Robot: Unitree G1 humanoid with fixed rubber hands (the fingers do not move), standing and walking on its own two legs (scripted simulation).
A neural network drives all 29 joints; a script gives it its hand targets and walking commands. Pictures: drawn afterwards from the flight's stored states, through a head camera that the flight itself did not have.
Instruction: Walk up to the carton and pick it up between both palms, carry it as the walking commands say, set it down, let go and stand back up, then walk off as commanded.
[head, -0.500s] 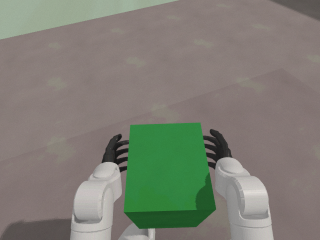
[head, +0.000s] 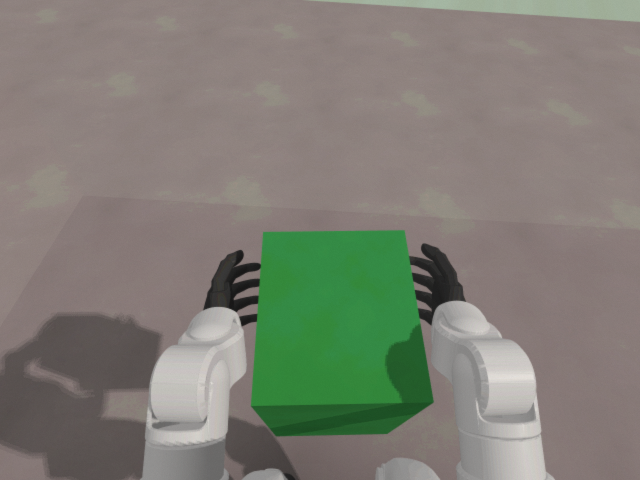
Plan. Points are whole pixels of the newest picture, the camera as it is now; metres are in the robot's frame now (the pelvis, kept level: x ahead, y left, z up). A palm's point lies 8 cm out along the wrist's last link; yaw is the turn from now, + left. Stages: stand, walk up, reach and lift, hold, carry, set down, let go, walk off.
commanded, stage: carry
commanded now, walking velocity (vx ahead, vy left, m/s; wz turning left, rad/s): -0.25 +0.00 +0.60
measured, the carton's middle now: (332, 345) +0.27 +0.01 +0.01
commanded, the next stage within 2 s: none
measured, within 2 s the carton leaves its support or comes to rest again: neither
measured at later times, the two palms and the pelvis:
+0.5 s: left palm out of the picture +0.04 +0.21 +0.09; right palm (387, 476) +0.11 -0.03 +0.10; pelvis -0.18 +0.02 -0.01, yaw +18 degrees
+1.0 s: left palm out of the picture -0.21 +0.23 +0.09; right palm out of the picture -0.07 +0.02 +0.09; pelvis -0.37 -0.02 +0.01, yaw +34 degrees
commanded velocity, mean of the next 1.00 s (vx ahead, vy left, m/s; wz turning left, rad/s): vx -0.25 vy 0.00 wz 0.60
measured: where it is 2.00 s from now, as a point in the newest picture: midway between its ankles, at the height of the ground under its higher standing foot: outside the picture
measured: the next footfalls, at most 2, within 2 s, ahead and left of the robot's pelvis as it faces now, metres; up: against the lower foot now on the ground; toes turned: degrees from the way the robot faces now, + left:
right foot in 0.18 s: -0.07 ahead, -0.10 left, +0.00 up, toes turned -2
left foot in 0.52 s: -0.21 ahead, +0.17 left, +0.00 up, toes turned +25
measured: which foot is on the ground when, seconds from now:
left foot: down 0.00-0.20, up 0.22-0.50, down 0.52-0.92, up 0.94-1.00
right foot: up 0.00-0.16, down 0.18-0.52, up 0.54-0.88, down 0.90-1.00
